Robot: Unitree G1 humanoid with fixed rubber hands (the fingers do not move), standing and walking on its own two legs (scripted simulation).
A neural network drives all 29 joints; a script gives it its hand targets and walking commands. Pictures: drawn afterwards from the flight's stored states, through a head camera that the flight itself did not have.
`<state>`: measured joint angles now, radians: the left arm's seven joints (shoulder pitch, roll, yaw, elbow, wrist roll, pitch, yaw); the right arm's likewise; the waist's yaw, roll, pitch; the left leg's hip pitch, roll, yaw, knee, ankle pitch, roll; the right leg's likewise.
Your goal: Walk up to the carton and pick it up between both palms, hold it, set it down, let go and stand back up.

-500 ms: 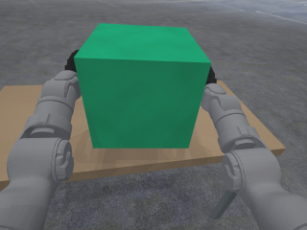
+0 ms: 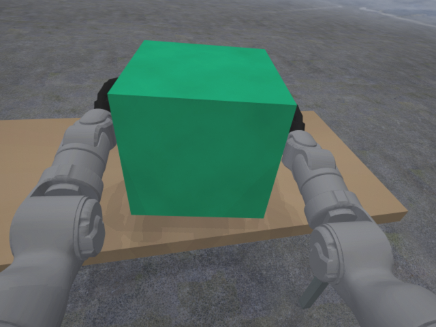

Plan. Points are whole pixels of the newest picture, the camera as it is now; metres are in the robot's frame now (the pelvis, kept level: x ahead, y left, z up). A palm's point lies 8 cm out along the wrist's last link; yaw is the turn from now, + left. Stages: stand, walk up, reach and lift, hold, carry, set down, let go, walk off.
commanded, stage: set down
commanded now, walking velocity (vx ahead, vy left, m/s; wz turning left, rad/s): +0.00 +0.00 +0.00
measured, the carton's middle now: (202, 126) +0.45 -0.02 +0.18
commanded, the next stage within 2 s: none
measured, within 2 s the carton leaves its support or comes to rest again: neither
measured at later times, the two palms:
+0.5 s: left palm (112, 124) +0.46 +0.15 +0.19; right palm (288, 145) +0.40 -0.19 +0.17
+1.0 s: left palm (117, 130) +0.48 +0.15 +0.16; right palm (282, 155) +0.40 -0.19 +0.14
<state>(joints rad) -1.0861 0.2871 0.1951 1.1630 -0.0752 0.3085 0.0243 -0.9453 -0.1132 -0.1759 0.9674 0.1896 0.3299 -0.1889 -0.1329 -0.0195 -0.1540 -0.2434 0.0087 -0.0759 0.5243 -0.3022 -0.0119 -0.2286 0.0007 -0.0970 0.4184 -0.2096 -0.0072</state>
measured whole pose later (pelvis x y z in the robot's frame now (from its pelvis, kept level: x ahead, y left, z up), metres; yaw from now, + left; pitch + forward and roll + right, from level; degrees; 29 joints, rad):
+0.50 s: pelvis +0.02 +0.00 +0.00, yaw +0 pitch +3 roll -2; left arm -1.09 0.29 0.18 1.29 -0.08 0.17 0.00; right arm -0.89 -0.07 -0.22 0.97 0.09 0.27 -0.18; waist -0.15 -0.02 -0.15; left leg -0.24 0.01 -0.08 0.52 -0.32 -0.01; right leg -0.23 0.00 -0.10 0.42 -0.23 0.00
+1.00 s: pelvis +0.03 +0.00 +0.00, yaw +0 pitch +4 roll -2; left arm -1.09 0.30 0.15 1.39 -0.08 0.08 -0.03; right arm -0.83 -0.03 -0.24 0.97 0.01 0.22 -0.17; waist -0.16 -0.02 -0.15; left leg -0.25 0.01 -0.08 0.52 -0.34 -0.01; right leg -0.24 0.00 -0.10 0.42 -0.25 0.00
